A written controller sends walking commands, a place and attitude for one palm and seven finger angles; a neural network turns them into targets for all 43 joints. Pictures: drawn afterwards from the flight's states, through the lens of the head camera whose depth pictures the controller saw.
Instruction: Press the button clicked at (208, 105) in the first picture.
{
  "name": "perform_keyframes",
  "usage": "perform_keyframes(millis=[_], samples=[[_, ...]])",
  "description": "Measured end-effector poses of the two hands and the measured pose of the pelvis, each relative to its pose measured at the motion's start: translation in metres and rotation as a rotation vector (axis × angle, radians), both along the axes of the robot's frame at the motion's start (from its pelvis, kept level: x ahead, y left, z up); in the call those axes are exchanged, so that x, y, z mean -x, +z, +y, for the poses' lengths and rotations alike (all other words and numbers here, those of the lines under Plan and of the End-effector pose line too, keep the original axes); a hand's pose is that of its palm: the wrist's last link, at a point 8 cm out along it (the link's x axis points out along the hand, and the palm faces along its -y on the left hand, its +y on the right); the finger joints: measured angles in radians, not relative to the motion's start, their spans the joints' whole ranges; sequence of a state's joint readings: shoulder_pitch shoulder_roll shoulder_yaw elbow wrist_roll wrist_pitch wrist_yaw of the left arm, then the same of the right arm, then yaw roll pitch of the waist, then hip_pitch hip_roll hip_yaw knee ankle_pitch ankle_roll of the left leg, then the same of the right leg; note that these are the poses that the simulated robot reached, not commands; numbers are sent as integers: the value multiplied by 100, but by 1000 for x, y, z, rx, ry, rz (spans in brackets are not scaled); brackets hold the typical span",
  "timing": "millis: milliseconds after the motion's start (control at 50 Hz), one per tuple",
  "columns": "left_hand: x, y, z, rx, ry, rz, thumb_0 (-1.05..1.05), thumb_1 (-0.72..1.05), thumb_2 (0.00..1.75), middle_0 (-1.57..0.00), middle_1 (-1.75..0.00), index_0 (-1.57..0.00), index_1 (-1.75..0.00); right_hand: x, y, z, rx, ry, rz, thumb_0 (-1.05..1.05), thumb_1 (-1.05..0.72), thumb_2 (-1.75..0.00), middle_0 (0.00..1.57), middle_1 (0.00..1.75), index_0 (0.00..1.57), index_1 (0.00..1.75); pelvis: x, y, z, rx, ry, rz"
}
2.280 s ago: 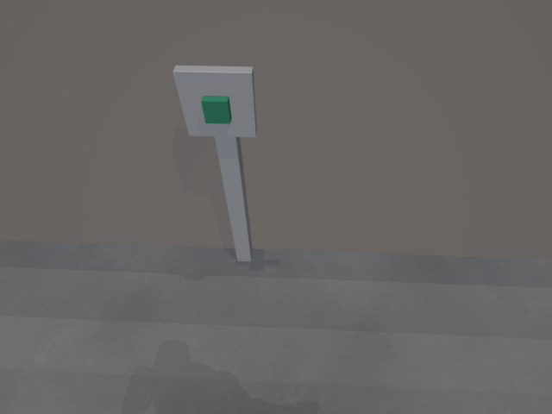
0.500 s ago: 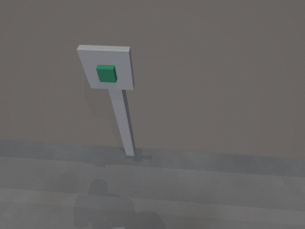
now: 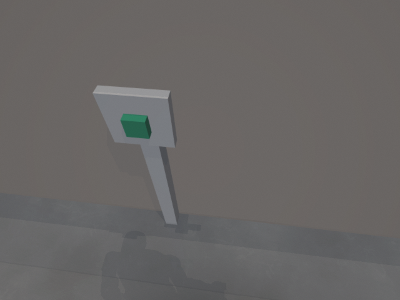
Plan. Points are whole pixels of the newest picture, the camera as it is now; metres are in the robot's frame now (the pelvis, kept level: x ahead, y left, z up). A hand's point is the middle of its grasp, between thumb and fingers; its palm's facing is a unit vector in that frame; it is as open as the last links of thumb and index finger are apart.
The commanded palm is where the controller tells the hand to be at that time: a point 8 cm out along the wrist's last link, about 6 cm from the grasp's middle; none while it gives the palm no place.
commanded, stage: come to a stop and stand still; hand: left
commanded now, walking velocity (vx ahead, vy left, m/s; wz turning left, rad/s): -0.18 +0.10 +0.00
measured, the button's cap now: (137, 125) +0.50 +0.20 +0.02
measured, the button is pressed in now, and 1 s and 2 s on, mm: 0 0 0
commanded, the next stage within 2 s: look again from close up in 0.94 s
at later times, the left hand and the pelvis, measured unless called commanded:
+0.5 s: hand out of the picture +0.03 +0.22 -0.17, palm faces -0.01 -0.97 -0.25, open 7.4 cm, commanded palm none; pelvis -0.03 +0.03 +0.00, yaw -3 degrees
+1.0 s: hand out of the picture -0.06 +0.17 -0.17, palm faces +0.00 -0.98 -0.18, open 7.4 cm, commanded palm none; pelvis -0.04 +0.01 +0.01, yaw -2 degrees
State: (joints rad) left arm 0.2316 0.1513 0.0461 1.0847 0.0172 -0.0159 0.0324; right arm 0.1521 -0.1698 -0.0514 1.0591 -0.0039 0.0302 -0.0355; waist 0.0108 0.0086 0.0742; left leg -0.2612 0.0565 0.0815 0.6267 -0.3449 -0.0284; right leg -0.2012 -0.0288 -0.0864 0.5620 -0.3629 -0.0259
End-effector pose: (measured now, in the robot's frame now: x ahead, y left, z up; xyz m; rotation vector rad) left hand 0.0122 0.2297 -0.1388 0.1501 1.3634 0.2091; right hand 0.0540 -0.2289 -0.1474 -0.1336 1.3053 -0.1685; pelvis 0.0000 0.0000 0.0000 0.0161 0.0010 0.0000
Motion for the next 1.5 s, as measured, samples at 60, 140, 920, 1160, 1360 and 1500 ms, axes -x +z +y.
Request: perform_keyframes(millis=[60,140,920,1160,1360,1500], samples=[[-8,3,7,-20,-1,-10,1,91,90,-20,-30,-20,-30,4,4,-4,20,-4,42,0,-92,-90,20,30,20,30,1,3,3,-4,-7,-1],[-11,2,22,-20,-11,4,0,91,90,-20,-30,-20,-30,7,12,-3,47,-13,53,0,-92,-90,20,30,20,30,4,6,13,-3,-16,-1],[62,2,-4,49,-57,74,0,90,90,-20,-30,-20,-30,140,11,20,-27,-84,186,1,-91,-90,20,30,20,30,45,11,8,16,-30,-31],[65,0,-1,33,-70,67,0,90,90,-20,-30,-20,-30,110,2,25,-38,-51,90,1,-91,-90,20,30,20,30,39,3,15,33,-27,-11],[23,3,15,-4,-86,-26,0,91,90,-20,-30,-20,-30,75,-3,27,-31,-29,10,2,-94,-90,20,30,20,30,22,0,22,7,-42,-11],[4,-1,13,11,-106,-38,0,91,90,-20,-30,-20,-30,63,5,21,-10,-28,4,1,-93,-90,20,30,20,30,15,1,18,4,-52,-7]])
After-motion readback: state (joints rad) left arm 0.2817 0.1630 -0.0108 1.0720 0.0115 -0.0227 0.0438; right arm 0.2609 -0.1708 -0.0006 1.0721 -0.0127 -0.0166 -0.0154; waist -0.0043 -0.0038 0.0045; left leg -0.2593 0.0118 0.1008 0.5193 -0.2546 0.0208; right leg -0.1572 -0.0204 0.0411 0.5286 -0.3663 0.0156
